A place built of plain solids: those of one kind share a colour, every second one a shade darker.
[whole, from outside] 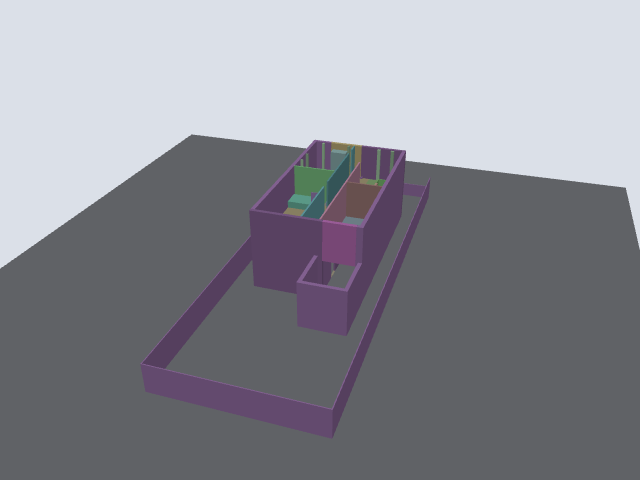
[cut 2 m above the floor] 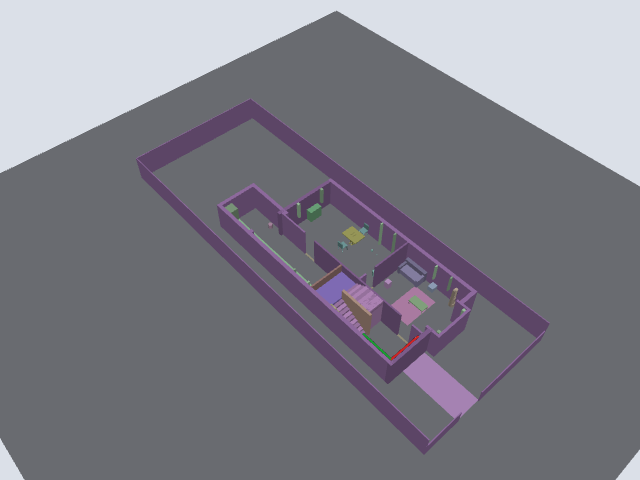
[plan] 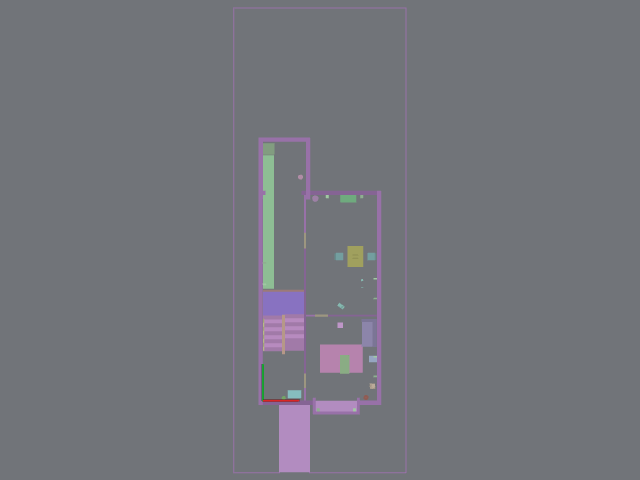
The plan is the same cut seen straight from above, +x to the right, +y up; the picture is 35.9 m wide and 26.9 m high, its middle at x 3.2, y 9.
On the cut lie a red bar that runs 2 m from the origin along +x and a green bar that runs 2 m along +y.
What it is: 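A detached two-storey house, 6.4 m wide inside and 11.5 m deep with a one-storey outshot of 3.0 m behind the kitchen; a hall 2.31 m wide with a dog-leg stair of 20 risers of 142 mm on goings of 223 mm; a front room and a back room; a bay window at the front; upstairs three bedrooms and a bathroom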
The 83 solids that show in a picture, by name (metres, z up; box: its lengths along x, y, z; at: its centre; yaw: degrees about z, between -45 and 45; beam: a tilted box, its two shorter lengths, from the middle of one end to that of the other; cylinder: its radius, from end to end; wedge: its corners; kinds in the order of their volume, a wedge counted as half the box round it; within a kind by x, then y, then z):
{
 "wall_1": {"box": [0.06, 26.12, 1.85], "at": [-1.63, 8.98, 0.88]},
 "wall_2": {"box": [2.62, 0.06, 1.05], "at": [-0.35, -4.05, 0.47]},
 "wall_3": {"box": [0.25, 12.01, 5.36], "at": [-0.12, 5.76, 2.63]},
 "wall_4": {"box": [0.25, 3.48, 3.06], "at": [-0.12, 13.01, 1.48]},
 "wall_5": {"box": [0.4, 0.25, 5.36], "at": [-0.05, 11.64, 2.63]},
 "wall_6": {"box": [2.91, 0.25, 3.06], "at": [1.21, 14.63, 1.48]},
 "wall_7": {"box": [3.21, 0.25, 5.36], "at": [1.36, -0.12, 2.63]},
 "wall_8": {"box": [0.11, 0.71, 2.76], "at": [2.36, 0.35, 1.33]},
 "wall_9": {"box": [0.11, 7.01, 2.76], "at": [2.36, 5.02, 1.33]},
 "wall_10": {"box": [0.11, 2.12, 2.76], "at": [2.36, 10.46, 1.33]},
 "wall_11": {"box": [0.25, 3.48, 3.06], "at": [2.54, 13.01, 1.48]},
 "wall_12": {"box": [0.5, 0.11, 2.76], "at": [2.67, 4.76, 1.33]},
 "wall_13": {"box": [0.16, 0.94, 3.01], "at": [2.88, -0.31, 1.45]},
 "wall_14": {"box": [9.71, 0.06, 1.85], "at": [3.19, 22.01, 0.88]},
 "wall_15": {"box": [2.63, 0.16, 3.01], "at": [4.11, -0.69, 1.45]},
 "wall_16": {"box": [4.48, 0.25, 5.36], "at": [4.39, 11.64, 2.63]},
 "wall_17": {"box": [2.74, 0.11, 2.76], "at": [5.02, 4.76, 1.33]},
 "wall_18": {"box": [5.47, 0.06, 1.05], "at": [5.31, -4.05, 0.47]},
 "wall_19": {"box": [0.16, 0.94, 3.01], "at": [5.35, -0.31, 1.45]},
 "wall_20": {"box": [1.36, 0.25, 5.36], "at": [5.95, -0.12, 2.63]},
 "wall_21": {"box": [0.25, 12.01, 5.36], "at": [6.51, 5.76, 2.63]},
 "wall_22": {"box": [0.06, 26.12, 1.85], "at": [8.02, 8.98, 0.88]},
 "tread_1": {"box": [1.07, 3.34, 0.16], "at": [0.54, 4.43, 0.06]},
 "tread_2": {"box": [1.07, 3.12, 0.3], "at": [0.54, 4.55, 0.13]},
 "tread_3": {"box": [1.07, 2.9, 0.45], "at": [0.54, 4.66, 0.2]},
 "tread_4": {"box": [1.07, 2.67, 0.59], "at": [0.54, 4.77, 0.27]},
 "tread_5": {"box": [1.07, 2.45, 0.73], "at": [0.54, 4.88, 0.35]},
 "tread_6": {"box": [1.07, 2.22, 0.87], "at": [0.54, 4.99, 0.42]},
 "tread_7": {"box": [1.07, 2.0, 1.02], "at": [0.54, 5.1, 0.49]},
 "tread_8": {"box": [1.07, 1.78, 1.16], "at": [0.54, 5.22, 0.56]},
 "tread_9": {"box": [1.07, 1.55, 1.3], "at": [0.54, 5.33, 0.63]},
 "tread_10": {"box": [1.07, 0.26, 2.72], "at": [1.77, 2.93, 1.34]},
 "tread_11": {"box": [1.07, 0.48, 2.58], "at": [1.77, 3.04, 1.27]},
 "tread_12": {"box": [1.07, 0.7, 2.44], "at": [1.77, 3.15, 1.2]},
 "tread_13": {"box": [1.07, 0.93, 2.3], "at": [1.77, 3.26, 1.13]},
 "tread_14": {"box": [1.07, 1.15, 2.15], "at": [1.77, 3.37, 1.06]},
 "tread_15": {"box": [1.07, 1.37, 2.01], "at": [1.77, 3.48, 0.99]},
 "tread_16": {"box": [1.07, 1.6, 1.87], "at": [1.77, 3.6, 0.91]},
 "tread_17": {"box": [1.07, 1.82, 1.73], "at": [1.77, 3.71, 0.84]},
 "tread_18": {"box": [1.07, 2.04, 1.58], "at": [1.77, 3.82, 0.77]},
 "upper_floor_rooms_1": {"box": [4.09, 11.53, 0.14], "at": [4.35, 5.76, 2.78]},
 "half_landing_1": {"box": [2.31, 1.33, 1.44], "at": [1.15, 5.44, 0.7]},
 "ground_1": {"box": [1.73, 3.77, 0.5], "at": [1.77, -2.13, -0.25]},
 "ground_2": {"box": [2.31, 0.61, 0.5], "at": [4.11, -0.31, -0.25]},
 "corridor_wall_1": {"box": [0.11, 0.78, 2.61], "at": [3.5, 0.39, 4.01]},
 "corridor_wall_2": {"box": [0.11, 4.98, 2.61], "at": [3.5, 4.02, 4.01]},
 "corridor_wall_3": {"box": [0.11, 4.23, 2.61], "at": [3.5, 9.4, 4.01]},
 "landing_wall_1": {"box": [0.11, 8.72, 2.61], "at": [2.36, 7.16, 4.01]},
 "upper_floor_back_1": {"box": [2.31, 5.31, 0.14], "at": [1.15, 8.87, 2.78]},
 "front_wall_over_bay_1": {"box": [2.31, 0.25, 2.61], "at": [4.11, -0.12, 4.01]},
 "stair_spine_1": {"box": [0.16, 2.21, 3.9], "at": [1.15, 3.7, 1.9]},
 "wardrobe_bed_1": {"box": [1.12, 0.6, 2.05], "at": [4.56, 0.3, 3.82]},
 "landing_end_wall_1": {"box": [2.31, 0.11, 5.36], "at": [1.15, 6.16, 2.63]},
 "back_wall_over_outshot_1": {"box": [2.01, 0.25, 2.61], "at": [1.15, 11.64, 4.01]},
 "bed_1": {"box": [2.0, 1.21, 0.5], "at": [5.39, 5.58, 3.05]},
 "bedrooms_wall_1": {"box": [2.83, 0.11, 2.61], "at": [4.97, 4.76, 4.01]},
 "sofa_1": {"box": [0.65, 1.24, 0.37], "at": [5.88, 3.79, 0.24]},
 "sofa_2": {"box": [0.86, 0.16, 0.65], "at": [5.96, 3.09, 0.28]},
 "sofa_3": {"box": [0.86, 0.16, 0.65], "at": [5.96, 4.49, 0.28]},
 "sofa_4": {"box": [0.24, 1.56, 0.83], "at": [6.27, 3.79, 0.36]},
 "fridge_freezer_1": {"box": [0.65, 0.65, 1.85], "at": [0.33, 14.11, 0.88]},
 "upper_floor_front_1": {"box": [2.31, 1.9, 0.14], "at": [1.15, 0.95, 2.78]},
 "curtains_curtains_1": {"box": [0.22, 0.19, 2.36], "at": [0.66, 0.09, 4.08]},
 "curtains_curtains_2": {"box": [0.22, 0.19, 2.36], "at": [1.64, 0.09, 4.08]},
 "curtains_curtains_3": {"box": [0.17, 0.19, 1.62], "at": [3.61, 11.43, 1.6]},
 "curtains_curtains_4": {"box": [0.17, 0.19, 2.36], "at": [3.9, 0.09, 4.08]},
 "curtains_curtains_5": {"box": [0.17, 0.19, 1.62], "at": [5.54, 11.43, 1.6]},
 "curtains_curtains_6": {"box": [0.17, 0.19, 2.36], "at": [5.83, 0.09, 4.08]},
 "curtains_curtains_7": {"box": [0.19, 0.1, 1.62], "at": [6.3, 1.35, 1.6]},
 "curtains_curtains_8": {"box": [0.19, 0.1, 1.62], "at": [6.3, 2.46, 1.6]},
 "curtains_curtains_9": {"box": [0.19, 0.1, 2.36], "at": [6.3, 5.72, 1.23]},
 "curtains_curtains_10": {"box": [0.19, 0.1, 2.36], "at": [6.3, 6.83, 1.23]},
 "dresser_1": {"box": [0.9, 0.42, 0.92], "at": [4.78, 11.31, 0.41]},
 "laid_rug_front_room_1": {"box": [2.4, 1.6, 0.06], "at": [4.4, 2.35, -0.02]},
 "worktop_1": {"box": [0.62, 7.49, 0.04], "at": [0.31, 10.01, 0.88]},
 "meeting_table_1": {"box": [0.88, 1.18, 0.07], "at": [5.18, 8.07, 0.7]},
 "box_cardboard_1": {"box": [0.49, 0.37, 0.38], "at": [6.19, 2.33, 0.14]},
 "slotfit_front_seat_1": {"box": [0.32, 0.32, 0.56], "at": [4.34, 4.22, 0.23]},
 "coffee_table_1": {"box": [0.54, 1.05, 0.07], "at": [4.59, 2.03, 0.36]},
 "slotfit_corner_1": {"box": [0.13, 0.15, 1.59], "at": [6.05, 0.83, 0.75]},
 "laid_doormat_1": {"box": [0.75, 0.45, 0.06], "at": [1.77, 0.35, -0.02]},
 "side_chair_1": {"box": [0.42, 0.42, 0.04], "at": [4.29, 8.07, 0.43]},
 "side_chair_2": {"box": [0.42, 0.42, 0.04], "at": [6.07, 8.07, 0.43]}
}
